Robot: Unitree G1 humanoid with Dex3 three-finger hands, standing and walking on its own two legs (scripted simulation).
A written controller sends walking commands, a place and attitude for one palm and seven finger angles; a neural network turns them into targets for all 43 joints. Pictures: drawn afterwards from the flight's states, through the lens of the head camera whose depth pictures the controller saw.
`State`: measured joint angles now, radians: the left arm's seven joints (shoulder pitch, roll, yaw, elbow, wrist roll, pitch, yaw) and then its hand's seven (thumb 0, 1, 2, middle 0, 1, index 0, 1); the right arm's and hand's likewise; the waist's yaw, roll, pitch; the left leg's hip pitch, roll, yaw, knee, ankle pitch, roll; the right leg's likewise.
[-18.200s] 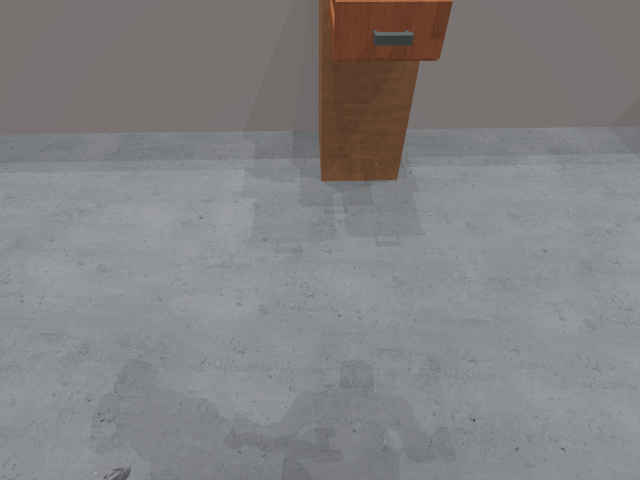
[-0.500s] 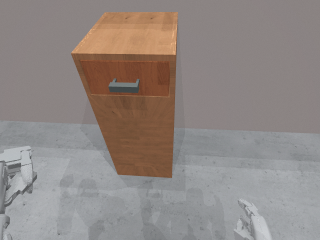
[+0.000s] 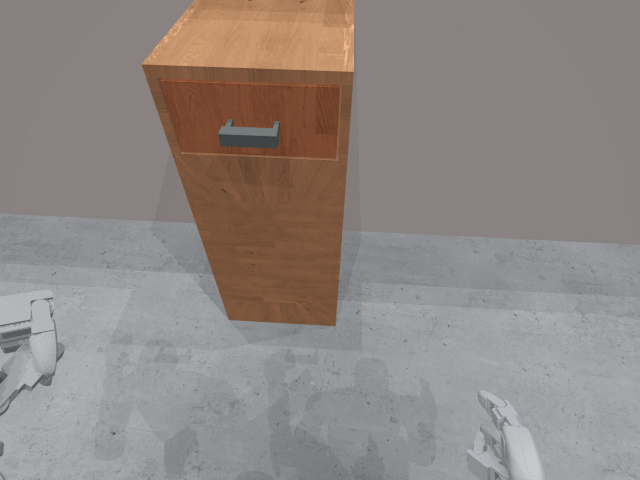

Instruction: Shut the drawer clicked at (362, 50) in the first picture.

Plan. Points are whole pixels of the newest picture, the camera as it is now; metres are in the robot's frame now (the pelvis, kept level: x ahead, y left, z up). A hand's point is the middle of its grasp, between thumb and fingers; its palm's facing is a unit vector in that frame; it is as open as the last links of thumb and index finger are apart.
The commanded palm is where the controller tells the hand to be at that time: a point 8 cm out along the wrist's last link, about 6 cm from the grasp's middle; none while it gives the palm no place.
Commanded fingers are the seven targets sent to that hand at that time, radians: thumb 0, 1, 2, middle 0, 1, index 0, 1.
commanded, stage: step back with the hand held close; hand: left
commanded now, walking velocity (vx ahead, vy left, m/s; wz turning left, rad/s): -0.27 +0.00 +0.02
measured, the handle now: (251, 130) +0.71 +0.19 +0.05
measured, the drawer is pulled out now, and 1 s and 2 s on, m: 0.00 0.00 0.00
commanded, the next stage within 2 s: stop stepping back and stand still in 0.70 s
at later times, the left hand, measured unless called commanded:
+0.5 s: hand (15, 433) +0.12 +0.24 +0.17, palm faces +0.42 -0.78 -0.46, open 3.2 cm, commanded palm +0.05 +0.28 +0.19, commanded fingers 0.00 0.90 0.90 -1.40 -1.60 -1.40 -1.60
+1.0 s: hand out of the picture +0.05 +0.23 +0.17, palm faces +0.30 -0.83 -0.47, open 3.2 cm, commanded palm -0.02 +0.28 +0.19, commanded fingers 0.00 0.90 0.90 -1.40 -1.60 -1.40 -1.60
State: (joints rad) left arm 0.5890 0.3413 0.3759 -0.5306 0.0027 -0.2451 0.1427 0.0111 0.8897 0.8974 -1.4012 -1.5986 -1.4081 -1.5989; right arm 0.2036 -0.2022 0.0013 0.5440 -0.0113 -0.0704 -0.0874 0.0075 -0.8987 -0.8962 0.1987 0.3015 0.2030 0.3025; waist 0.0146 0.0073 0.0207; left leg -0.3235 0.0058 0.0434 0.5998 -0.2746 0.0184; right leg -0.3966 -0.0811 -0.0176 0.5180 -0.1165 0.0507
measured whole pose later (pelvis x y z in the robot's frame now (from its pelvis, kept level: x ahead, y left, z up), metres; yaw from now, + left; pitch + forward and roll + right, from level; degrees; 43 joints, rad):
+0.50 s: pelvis -0.06 +0.00 -0.01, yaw +3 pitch +0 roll +0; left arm 0.57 0.36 0.39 -0.58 0.01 -0.31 0.15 0.01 0.89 0.90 -1.40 -1.60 -1.41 -1.60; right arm 0.19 -0.22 -0.03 0.60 -0.02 -0.08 -0.07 0.01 -0.90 -0.90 0.20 0.30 0.20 0.30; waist -0.01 -0.01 0.04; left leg -0.48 -0.02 -0.01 0.71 -0.34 0.02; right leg -0.49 -0.02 0.07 0.59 -0.11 0.05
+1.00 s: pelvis -0.15 +0.00 +0.01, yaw -1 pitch +2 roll +1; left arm 0.62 0.43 0.40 -0.59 -0.03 -0.24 0.13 0.01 0.89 0.90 -1.40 -1.60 -1.41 -1.60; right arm 0.21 -0.17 0.00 0.60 -0.02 -0.14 -0.08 0.01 -0.90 -0.90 0.20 0.30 0.20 0.30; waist -0.03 -0.07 0.00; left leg -0.35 -0.04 0.05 0.49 -0.18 0.05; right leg -0.36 -0.01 0.05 0.66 -0.40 0.02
